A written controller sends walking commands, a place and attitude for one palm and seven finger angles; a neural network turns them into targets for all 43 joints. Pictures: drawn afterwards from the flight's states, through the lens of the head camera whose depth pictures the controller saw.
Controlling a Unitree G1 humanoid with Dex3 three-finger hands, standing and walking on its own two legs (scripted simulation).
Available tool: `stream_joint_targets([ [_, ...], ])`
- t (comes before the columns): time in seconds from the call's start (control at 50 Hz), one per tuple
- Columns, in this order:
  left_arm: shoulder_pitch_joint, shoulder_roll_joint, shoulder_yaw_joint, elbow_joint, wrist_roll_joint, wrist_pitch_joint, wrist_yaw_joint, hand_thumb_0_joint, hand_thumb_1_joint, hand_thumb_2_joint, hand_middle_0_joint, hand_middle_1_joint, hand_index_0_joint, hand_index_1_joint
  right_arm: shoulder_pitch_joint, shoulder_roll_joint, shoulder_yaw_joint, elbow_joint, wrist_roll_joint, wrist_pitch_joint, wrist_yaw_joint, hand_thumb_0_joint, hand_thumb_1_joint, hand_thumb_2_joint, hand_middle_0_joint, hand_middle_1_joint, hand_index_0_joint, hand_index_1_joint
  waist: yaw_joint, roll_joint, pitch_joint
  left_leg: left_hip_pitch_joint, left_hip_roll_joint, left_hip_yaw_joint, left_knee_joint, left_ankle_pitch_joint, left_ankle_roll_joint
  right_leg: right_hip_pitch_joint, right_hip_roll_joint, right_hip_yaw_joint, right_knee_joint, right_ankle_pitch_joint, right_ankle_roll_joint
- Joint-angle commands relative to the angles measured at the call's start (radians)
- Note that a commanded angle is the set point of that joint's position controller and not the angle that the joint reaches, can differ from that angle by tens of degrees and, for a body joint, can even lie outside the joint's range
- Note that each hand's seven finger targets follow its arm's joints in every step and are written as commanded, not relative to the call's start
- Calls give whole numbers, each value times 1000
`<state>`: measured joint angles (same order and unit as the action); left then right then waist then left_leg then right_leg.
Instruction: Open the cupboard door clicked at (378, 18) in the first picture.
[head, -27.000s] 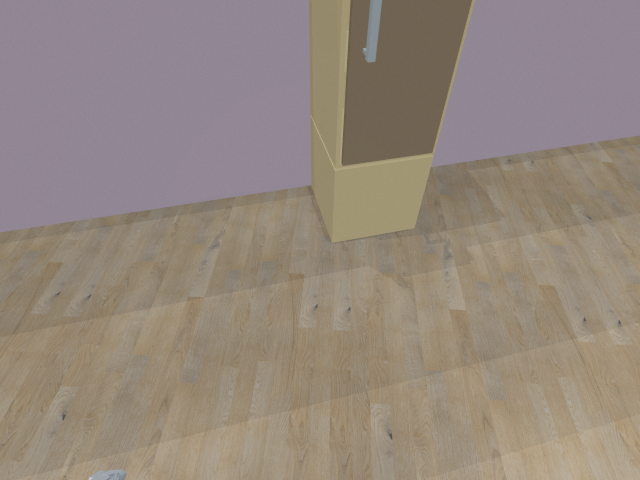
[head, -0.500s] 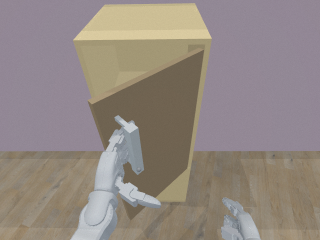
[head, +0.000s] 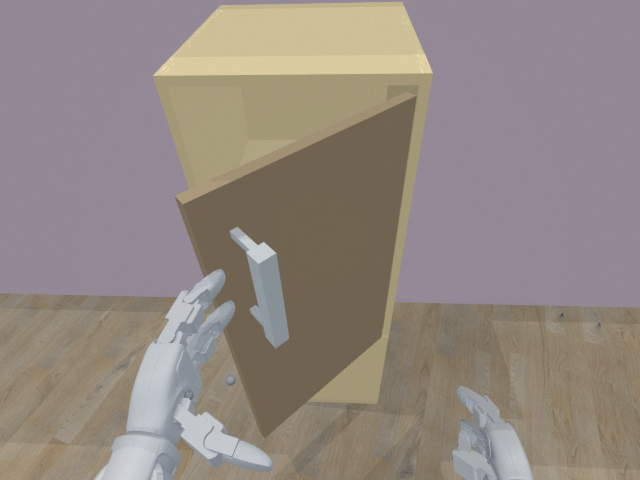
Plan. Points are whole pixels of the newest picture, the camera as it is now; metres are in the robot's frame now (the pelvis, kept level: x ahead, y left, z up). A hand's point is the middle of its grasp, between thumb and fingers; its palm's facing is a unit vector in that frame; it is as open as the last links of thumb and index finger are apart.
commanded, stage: slide the hand sideways off the handle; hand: left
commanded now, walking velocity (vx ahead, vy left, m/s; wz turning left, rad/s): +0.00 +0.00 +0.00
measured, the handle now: (259, 289) +0.30 +0.11 +0.12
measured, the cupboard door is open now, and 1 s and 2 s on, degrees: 44 44 44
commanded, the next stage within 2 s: draw the hand back to the body in 0.20 s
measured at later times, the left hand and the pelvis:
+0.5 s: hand (190, 394) +0.17 +0.14 +0.13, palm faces +0.04 -1.00 -0.05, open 16.4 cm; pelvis -0.01 +0.00 -0.01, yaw +1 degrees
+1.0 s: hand (117, 377) +0.17 +0.21 +0.14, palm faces +0.26 -0.92 -0.29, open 15.0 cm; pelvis +0.00 +0.01 +0.01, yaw +0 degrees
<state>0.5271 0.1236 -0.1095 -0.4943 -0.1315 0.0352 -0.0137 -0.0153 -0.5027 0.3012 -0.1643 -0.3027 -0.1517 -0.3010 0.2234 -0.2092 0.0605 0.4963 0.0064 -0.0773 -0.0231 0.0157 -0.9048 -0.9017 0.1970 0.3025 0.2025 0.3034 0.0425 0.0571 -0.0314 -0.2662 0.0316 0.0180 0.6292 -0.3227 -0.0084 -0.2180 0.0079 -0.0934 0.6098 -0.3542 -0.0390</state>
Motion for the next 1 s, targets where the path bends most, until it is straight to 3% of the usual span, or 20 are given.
stream_joint_targets([
  [0.0, 10, 53, 88, -262, -25, -89, -22, 0, -500, 300, -150, -300, -150, -300, -132, -83, -40, -184, 11, -84, -11, 0, -900, -900, 200, 300, 200, 300, 8, -77, -55, 38, -30, -13, -54, 187, 43, -51, -14, 53, -121, 244, 27],
  [0.12, 88, 77, 125, -307, -57, -136, -63, 0, -500, 300, -150, -300, -150, -300, -113, -89, -53, -187, 16, -125, -19, 0, -900, -900, 200, 300, 200, 300, 4, -78, -48, 16, -32, -18, -18, 169, 43, -85, -15, 65, -118, 207, 31],
  [0.18, 52, 46, 69, -332, -62, -161, -80, 0, -500, 300, -150, -300, -150, -300, -98, -96, -53, -187, 18, -156, -17, 0, -900, -900, 200, 300, 200, 300, -18, -50, -27, 3, -35, -27, -4, 144, 43, -119, -15, 60, -108, 168, 30],
  [0.24, 54, 74, 90, -292, -54, -172, -79, 0, -500, 300, -150, -300, -150, -300, -86, -100, -57, -177, 16, -179, -24, 0, -900, -900, 200, 300, 200, 300, -16, -99, -7, -25, -36, -37, 13, 100, 44, -153, -19, 75, -122, 87, 33],
  [0.3, 35, 94, 113, -286, -42, -169, -70, 0, -500, 300, -150, -300, -150, -300, -92, -97, -57, -173, 15, -189, -29, 0, -900, -900, 200, 300, 200, 300, -3, -75, -19, -29, -38, -35, 13, 80, 43, -151, -28, 86, -129, 32, 29],
  [0.34, 24, 116, 148, -280, -42, -159, -63, 0, -500, 300, -150, -300, -150, -300, -97, -94, -55, -169, 16, -189, -34, 0, -900, -900, 200, 300, 200, 300, 7, -71, -31, -24, -37, -35, 5, 86, 42, -142, -26, 80, -125, 43, 27],
  [0.36, 3, 112, 149, -292, -46, -154, -62, 0, -500, 300, -150, -300, -150, -300, -100, -92, -50, -169, 18, -191, -35, 0, -900, -900, 200, 300, 200, 300, 9, -41, -30, -19, -37, -35, -3, 86, 41, -140, -23, 70, -120, 50, 25],
  [0.48, -15, 129, 199, -258, -86, -96, -82, 0, -500, 300, -150, -300, -150, -300, -118, -94, -41, -148, 23, -201, -44, 0, -900, -900, 200, 300, 200, 300, 20, -49, -37, -7, -30, -43, -34, 100, 40, -103, -15, 50, -126, 90, 25],
  [0.52, -19, 143, 227, -250, -102, -76, -97, 0, -500, 300, -150, -300, -150, -300, -117, -98, -39, -141, 26, -197, -47, 0, -900, -900, 200, 300, 200, 300, 17, -78, -38, -6, -29, -40, -43, 116, 39, -89, -13, 46, -128, 120, 29],
  [0.58, -27, 158, 242, -276, -111, -53, -115, 0, -500, 300, -150, -300, -150, -300, -125, -102, -37, -139, 28, -199, -45, 0, -900, -900, 200, 300, 200, 300, 22, -23, -55, 13, -30, -40, -52, 148, 38, -69, -10, 36, -117, 168, 25],
  [0.68, -17, 184, 298, -281, -136, -37, -131, 0, -500, 300, -150, -300, -150, -300, -125, -105, -38, -130, 31, -196, -45, 0, -900, -900, 200, 300, 200, 300, 28, -43, -55, 19, -30, -44, -61, 175, 35, -56, 0, 23, -113, 211, 24],
  [0.78, -63, 217, 344, -283, -156, -36, -151, 0, -325, 375, -156, -300, -156, -300, -124, -114, -39, -120, 36, -196, -53, 0, -900, -900, 200, 300, 200, 300, 23, -20, -60, 41, -31, -45, -69, 189, 33, -49, 2, 22, -121, 227, 22],
  [0.8, -88, 350, 353, -367, 5, -100, -27, 0, -290, 390, -158, -300, -158, -300, -143, -102, -37, -130, 14, -192, -71, 0, -900, -900, 200, 300, 200, 300, 39, -28, -25, 43, -29, -22, -100, 172, 36, -29, -12, 76, -193, 218, 15],
  [0.82, 10, 269, 333, -278, 14, -104, 23, 0, -255, 405, -159, -300, -159, -300, -131, -86, -35, -114, 2, -185, -78, 0, -900, -900, 200, 300, 200, 300, 29, -44, 13, 53, -29, -16, -106, 158, 34, -39, -18, 77, -217, 192, 14],
  [0.84, 18, 233, 290, -269, 38, -114, 47, 0, -220, 420, -160, -300, -160, -300, -126, -89, -31, -107, 0, -173, -73, 0, -900, -900, 200, 300, 200, 300, 21, -39, 31, 67, -24, -19, -121, 163, 35, -37, -18, 68, -220, 188, 15],
  [0.94, -13, 267, 314, -266, 85, -162, 113, 0, -45, 495, -166, -300, -166, -300, -141, -99, -41, -89, -15, -146, -66, 0, -900, -900, 200, 300, 200, 300, 21, -1, 2, 135, -12, -16, -186, 175, 37, 29, -18, 65, -250, 175, 16],
  [0.98, -13, 288, 341, -229, 92, -167, 126, 0, 25, 525, -169, -300, -169, -300, -151, -102, -45, -76, -16, -135, -68, 0, -900, -900, 200, 300, 200, 300, 25, -4, 22, 146, -7, -17, -207, 178, 36, 43, -17, 69, -270, 171, 14],
])
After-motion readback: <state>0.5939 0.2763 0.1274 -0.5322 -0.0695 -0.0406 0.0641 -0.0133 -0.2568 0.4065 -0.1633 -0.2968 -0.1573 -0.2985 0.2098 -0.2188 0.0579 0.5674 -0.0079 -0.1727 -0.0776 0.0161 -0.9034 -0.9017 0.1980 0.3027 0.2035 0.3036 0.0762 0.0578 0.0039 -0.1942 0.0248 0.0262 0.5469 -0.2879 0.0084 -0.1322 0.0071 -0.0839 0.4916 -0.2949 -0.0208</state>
